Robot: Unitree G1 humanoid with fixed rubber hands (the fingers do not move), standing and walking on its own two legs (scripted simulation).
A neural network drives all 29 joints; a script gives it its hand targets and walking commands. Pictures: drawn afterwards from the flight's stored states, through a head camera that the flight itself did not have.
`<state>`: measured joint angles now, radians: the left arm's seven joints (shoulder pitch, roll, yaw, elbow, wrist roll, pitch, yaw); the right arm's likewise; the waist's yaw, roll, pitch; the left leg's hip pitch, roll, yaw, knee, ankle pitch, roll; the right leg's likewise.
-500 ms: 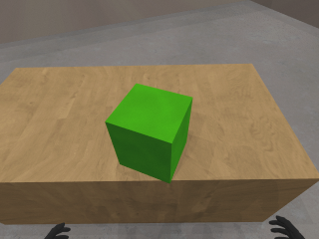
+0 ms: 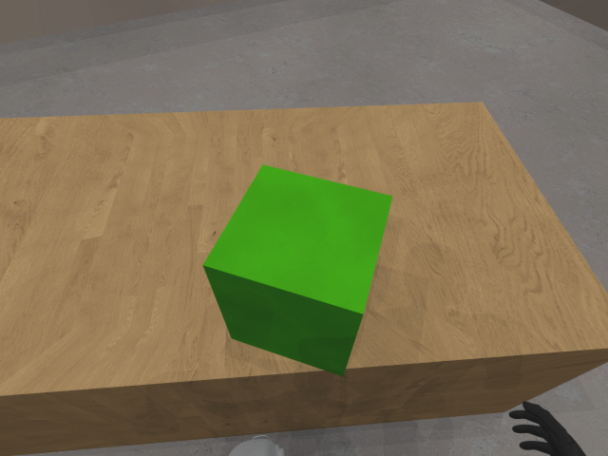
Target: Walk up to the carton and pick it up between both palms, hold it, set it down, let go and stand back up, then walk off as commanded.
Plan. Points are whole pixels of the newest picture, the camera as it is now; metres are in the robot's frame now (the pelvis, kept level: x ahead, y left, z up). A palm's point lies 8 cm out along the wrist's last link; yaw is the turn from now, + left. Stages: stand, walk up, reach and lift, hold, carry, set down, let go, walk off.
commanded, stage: walk up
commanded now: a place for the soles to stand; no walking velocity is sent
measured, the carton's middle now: (304, 274) +0.40 +0.02 -0.06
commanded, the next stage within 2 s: none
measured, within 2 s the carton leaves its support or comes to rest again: neither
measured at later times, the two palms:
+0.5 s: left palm out of the picture +0.07 +0.37 -0.08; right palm out of the picture +0.12 -0.26 -0.05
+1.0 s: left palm out of the picture +0.10 +0.29 -0.06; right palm out of the picture +0.12 -0.32 -0.08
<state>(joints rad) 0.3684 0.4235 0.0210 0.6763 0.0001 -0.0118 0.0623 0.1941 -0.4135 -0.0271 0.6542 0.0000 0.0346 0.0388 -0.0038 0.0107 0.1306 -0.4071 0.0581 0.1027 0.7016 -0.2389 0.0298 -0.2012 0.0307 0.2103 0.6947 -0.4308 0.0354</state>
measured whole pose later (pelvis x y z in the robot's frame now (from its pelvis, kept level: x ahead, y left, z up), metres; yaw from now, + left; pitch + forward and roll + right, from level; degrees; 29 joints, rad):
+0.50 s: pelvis +0.01 +0.04 +0.02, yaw +0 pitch -4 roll -3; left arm 0.33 0.43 0.05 0.73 0.00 0.06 0.05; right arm 0.25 -0.38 -0.03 0.65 0.00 0.06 0.03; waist 0.00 0.00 0.11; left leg -0.26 -0.01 0.13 0.49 -0.19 0.08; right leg -0.36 0.05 0.16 0.95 -0.44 0.04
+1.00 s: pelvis +0.02 -0.02 +0.02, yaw -1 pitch -2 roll +2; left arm 0.29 0.42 -0.02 0.73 0.00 0.00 0.04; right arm 0.24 -0.39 -0.03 0.66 0.00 0.05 0.03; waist 0.00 0.01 0.13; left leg -0.24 0.00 0.06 0.67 -0.47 0.04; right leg -0.27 0.04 0.17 0.61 -0.31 0.00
